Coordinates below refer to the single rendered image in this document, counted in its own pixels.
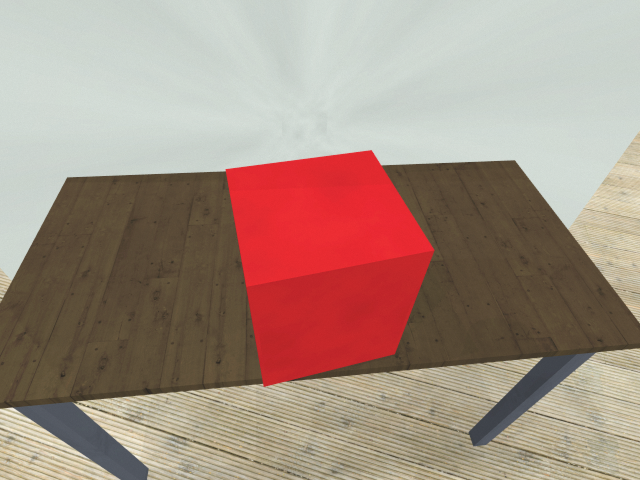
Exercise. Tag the table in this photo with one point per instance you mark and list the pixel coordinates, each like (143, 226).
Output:
(134, 286)

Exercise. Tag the carton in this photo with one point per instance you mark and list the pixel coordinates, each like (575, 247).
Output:
(333, 261)

